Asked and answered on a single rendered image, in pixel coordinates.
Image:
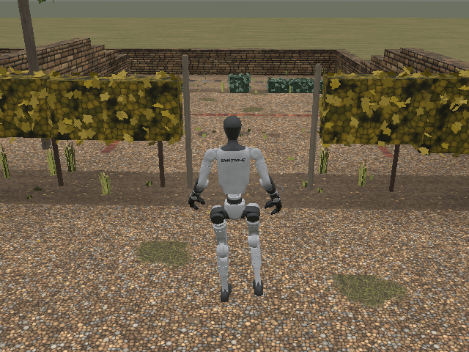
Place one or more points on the right robot hand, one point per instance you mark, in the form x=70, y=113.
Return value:
x=271, y=204

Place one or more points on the robot right forearm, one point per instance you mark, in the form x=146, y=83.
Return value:
x=271, y=190

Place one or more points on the right robot thigh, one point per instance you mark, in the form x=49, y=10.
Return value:
x=252, y=214

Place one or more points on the robot right upper arm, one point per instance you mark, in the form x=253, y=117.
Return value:
x=261, y=166

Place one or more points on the left robot shin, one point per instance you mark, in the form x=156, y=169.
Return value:
x=223, y=269

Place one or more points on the robot left forearm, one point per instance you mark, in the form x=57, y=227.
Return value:
x=197, y=191

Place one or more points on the robot left upper arm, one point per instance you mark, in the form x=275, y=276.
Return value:
x=209, y=156

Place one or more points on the left robot hand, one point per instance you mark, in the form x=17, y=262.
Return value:
x=192, y=205

